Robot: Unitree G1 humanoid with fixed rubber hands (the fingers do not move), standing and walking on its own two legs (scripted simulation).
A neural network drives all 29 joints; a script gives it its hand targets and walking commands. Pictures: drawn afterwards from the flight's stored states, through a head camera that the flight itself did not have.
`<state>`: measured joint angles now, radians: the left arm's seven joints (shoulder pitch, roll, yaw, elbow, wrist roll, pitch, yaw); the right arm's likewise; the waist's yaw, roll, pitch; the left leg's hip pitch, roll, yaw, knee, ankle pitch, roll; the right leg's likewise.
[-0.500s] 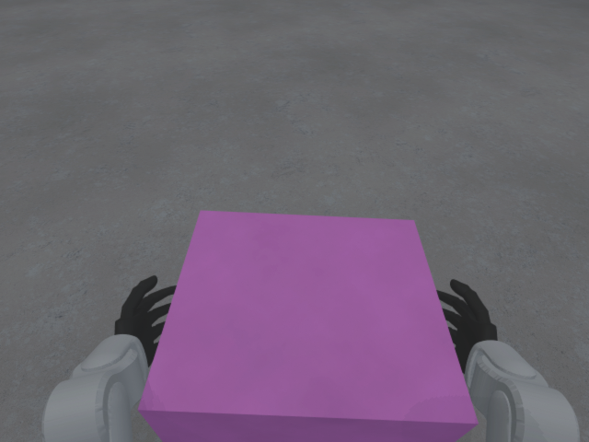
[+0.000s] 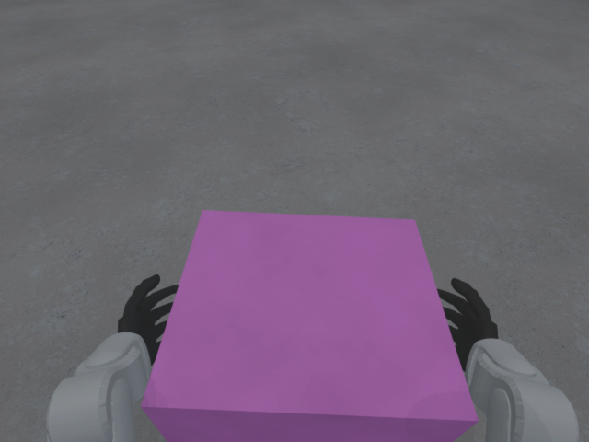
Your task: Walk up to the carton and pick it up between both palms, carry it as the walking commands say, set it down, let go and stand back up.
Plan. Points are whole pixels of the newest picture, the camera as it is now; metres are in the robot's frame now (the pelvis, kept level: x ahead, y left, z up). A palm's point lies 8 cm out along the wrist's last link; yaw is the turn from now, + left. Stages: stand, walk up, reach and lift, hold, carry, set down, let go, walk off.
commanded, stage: carry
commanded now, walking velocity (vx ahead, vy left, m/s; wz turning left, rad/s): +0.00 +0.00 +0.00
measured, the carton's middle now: (302, 350) +0.28 +0.01 -0.01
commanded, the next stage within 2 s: hold in 0.66 s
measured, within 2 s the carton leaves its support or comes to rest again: neither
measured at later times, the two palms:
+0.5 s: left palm (151, 335) +0.24 +0.19 +0.08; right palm (479, 342) +0.25 -0.20 +0.09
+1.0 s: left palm (164, 328) +0.28 +0.19 +0.04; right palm (453, 348) +0.27 -0.19 +0.04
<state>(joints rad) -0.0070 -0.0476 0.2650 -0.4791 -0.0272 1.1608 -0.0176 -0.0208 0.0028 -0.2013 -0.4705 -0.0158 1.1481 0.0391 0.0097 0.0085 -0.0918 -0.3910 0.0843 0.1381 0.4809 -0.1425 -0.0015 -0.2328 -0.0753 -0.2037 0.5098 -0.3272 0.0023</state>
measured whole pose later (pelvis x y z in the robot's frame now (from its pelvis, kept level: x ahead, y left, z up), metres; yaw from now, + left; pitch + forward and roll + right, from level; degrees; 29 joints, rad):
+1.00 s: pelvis +0.00 +0.02 +0.01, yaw -3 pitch -1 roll +0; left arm -0.11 -0.07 0.26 0.06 0.13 0.68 -0.02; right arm -0.15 0.02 -0.19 0.14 -0.18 0.66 0.02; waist 0.01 -0.01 -0.01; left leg -0.23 0.00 -0.01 0.34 -0.10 -0.01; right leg -0.09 -0.01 0.02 0.35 -0.25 0.01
